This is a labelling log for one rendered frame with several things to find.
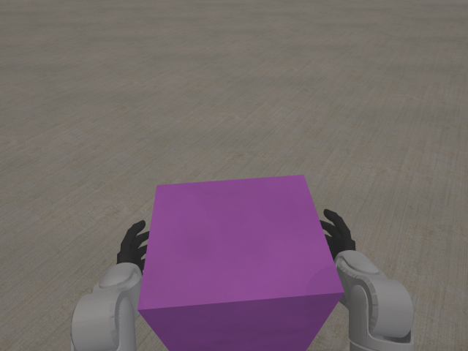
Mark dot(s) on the robot left forearm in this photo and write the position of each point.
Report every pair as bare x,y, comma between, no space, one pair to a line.
104,320

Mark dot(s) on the robot right forearm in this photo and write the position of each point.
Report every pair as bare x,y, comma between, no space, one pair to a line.
381,311

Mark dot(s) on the robot left hand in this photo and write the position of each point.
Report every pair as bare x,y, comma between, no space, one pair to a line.
130,251

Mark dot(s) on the robot right hand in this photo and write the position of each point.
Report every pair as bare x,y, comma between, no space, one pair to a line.
341,238

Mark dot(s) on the carton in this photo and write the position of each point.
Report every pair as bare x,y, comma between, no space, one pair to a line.
237,265

